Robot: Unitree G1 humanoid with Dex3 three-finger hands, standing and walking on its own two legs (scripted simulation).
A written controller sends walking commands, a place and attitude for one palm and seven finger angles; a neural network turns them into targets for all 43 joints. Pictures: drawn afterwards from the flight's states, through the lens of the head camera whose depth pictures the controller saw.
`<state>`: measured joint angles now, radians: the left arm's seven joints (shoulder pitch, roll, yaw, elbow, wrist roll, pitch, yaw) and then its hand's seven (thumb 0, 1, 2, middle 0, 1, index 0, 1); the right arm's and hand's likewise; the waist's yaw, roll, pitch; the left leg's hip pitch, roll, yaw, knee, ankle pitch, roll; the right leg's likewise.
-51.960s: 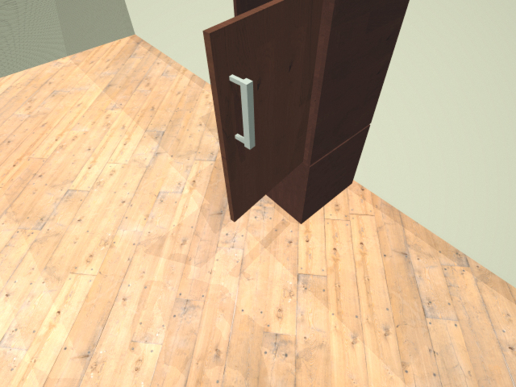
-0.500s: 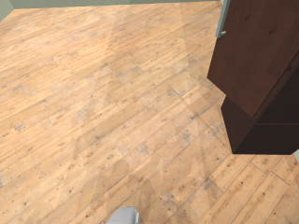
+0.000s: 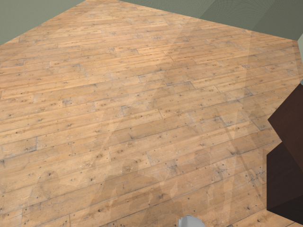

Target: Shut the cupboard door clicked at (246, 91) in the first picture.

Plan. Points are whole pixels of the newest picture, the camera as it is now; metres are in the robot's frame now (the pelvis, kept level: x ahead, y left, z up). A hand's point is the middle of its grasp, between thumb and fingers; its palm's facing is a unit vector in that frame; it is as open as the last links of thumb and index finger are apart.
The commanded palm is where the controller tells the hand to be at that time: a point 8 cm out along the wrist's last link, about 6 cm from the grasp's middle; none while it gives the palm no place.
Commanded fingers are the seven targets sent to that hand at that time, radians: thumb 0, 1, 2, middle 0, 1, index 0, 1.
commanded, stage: walk to a spot facing it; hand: left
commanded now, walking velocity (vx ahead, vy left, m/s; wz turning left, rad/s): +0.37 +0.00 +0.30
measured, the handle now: out of the picture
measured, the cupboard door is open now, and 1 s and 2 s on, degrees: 31 31 31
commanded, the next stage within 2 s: turn to face it in 0.78 s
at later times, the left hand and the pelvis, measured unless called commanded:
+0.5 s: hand (115, 200) +0.22 +0.13 -0.15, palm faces +0.24 -0.94 -0.25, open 7.1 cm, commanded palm none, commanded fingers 0.00 0.90 0.90 -0.20 -0.30 -0.20 -0.30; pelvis +0.20 -0.07 +0.00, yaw +12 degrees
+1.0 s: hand (92, 169) +0.32 +0.23 -0.18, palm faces +0.51 -0.84 -0.21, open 7.4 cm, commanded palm none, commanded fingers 0.00 0.90 0.90 -0.20 -0.30 -0.20 -0.30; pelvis +0.36 +0.03 -0.01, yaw +27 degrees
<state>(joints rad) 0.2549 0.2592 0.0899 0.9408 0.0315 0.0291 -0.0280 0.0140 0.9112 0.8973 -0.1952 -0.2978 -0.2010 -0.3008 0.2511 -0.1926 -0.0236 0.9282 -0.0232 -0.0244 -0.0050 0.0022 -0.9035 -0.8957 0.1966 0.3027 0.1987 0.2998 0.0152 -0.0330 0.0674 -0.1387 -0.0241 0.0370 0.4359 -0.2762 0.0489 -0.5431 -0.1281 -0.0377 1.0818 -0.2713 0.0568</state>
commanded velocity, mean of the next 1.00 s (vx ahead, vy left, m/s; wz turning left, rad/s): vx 0.26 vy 0.00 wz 0.34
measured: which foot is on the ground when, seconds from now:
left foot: down 0.00-0.26, up 0.28-0.80, down 0.82-1.00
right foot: up 0.00-0.24, down 0.26-0.82, up 0.84-1.00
